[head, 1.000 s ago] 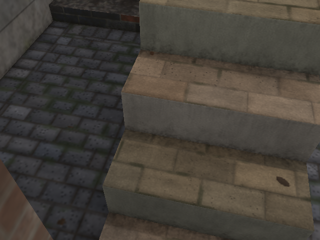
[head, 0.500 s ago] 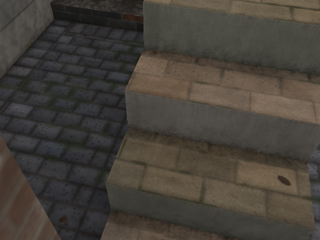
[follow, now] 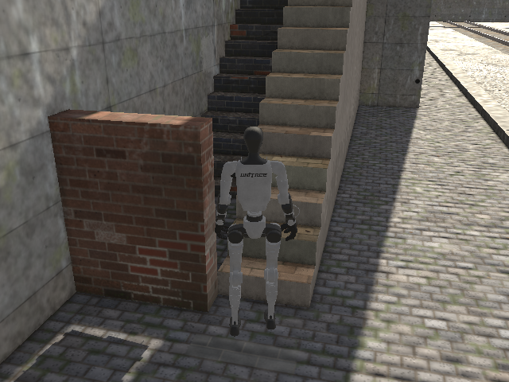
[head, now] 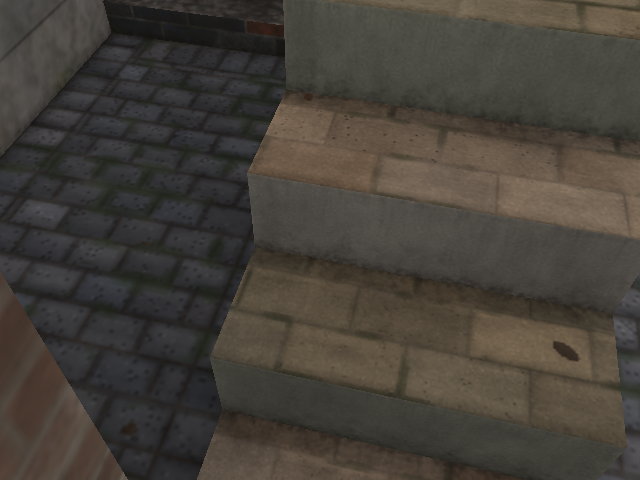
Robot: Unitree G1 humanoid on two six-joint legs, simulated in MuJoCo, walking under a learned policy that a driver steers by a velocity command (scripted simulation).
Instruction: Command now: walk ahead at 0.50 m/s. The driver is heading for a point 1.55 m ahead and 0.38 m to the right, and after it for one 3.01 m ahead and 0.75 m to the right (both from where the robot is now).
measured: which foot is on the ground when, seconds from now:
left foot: down 0.00-1.00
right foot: down 0.00-1.00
